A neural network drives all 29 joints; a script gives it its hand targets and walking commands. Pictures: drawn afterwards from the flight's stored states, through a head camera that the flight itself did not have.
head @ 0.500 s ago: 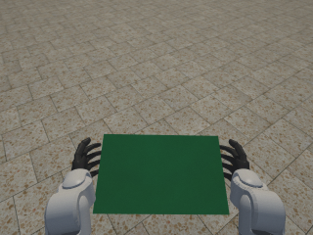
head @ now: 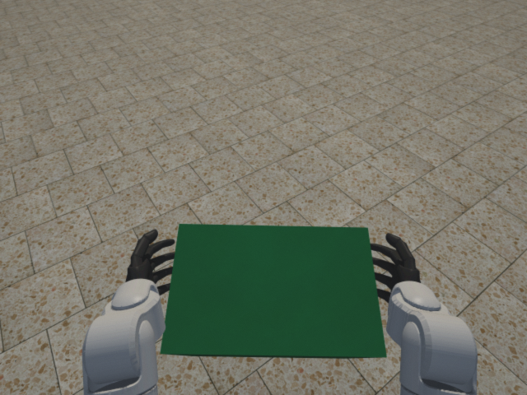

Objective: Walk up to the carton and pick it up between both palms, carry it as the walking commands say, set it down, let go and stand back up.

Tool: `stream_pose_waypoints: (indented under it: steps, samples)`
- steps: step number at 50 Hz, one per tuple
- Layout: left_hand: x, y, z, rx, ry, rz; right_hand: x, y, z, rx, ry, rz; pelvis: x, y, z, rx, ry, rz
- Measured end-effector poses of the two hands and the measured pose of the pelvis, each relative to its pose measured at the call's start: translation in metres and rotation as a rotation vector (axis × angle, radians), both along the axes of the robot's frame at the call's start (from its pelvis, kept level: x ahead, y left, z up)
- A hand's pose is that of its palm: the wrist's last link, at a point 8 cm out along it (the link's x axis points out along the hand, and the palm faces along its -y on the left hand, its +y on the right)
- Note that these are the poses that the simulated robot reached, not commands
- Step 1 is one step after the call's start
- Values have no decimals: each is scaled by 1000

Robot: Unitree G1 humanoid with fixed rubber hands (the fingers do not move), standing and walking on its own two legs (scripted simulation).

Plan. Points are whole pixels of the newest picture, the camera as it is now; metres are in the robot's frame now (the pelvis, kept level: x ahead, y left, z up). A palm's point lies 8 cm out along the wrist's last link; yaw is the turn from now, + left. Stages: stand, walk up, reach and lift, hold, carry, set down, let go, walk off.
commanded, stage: carry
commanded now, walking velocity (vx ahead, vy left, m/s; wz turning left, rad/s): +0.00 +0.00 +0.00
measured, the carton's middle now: (270, 298) +0.27 +0.01 +0.00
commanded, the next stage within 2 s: none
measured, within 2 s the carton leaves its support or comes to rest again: neither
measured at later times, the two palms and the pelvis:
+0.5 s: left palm (149, 296) +0.23 +0.16 +0.10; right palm (414, 295) +0.23 -0.18 +0.10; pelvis -0.01 -0.01 +0.00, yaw +0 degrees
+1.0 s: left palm (204, 277) +0.27 +0.10 +0.07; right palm (445, 285) +0.26 -0.24 +0.07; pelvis +0.01 -0.06 -0.01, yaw -2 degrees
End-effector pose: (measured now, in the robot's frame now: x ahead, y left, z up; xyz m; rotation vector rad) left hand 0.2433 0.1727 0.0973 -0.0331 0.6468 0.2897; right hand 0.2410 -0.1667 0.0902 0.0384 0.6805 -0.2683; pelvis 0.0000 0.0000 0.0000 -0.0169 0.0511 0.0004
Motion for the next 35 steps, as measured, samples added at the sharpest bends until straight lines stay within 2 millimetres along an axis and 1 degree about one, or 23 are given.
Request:
stream_pose_waypoints:
  steps: [5, 10, 19, 27, 35]
  samples:
    - [-5, 2, 1, -15, -23, 6, -3, 2, 6, -15, -25, 7, -4, 0, -3, -4, -13, -6]
    - [-9, 0, 1, -16, -1, 3, -8, 0, 6, -13, -4, 2, -6, -2, 0, -2, -20, -1]
    - [-13, -4, 1, -20, -1, 8, -9, -4, 7, -15, -8, 9, -11, -8, 1, -5, -31, 0]
    - [-11, -13, -3, -21, 6, 5, -8, -13, 4, -16, -4, 7, -11, -15, 0, -1, -30, -3]
    - [-3, -27, -11, -20, 17, -7, -3, -27, -4, -16, 5, 2, -8, -27, -2, 8, -20, -12]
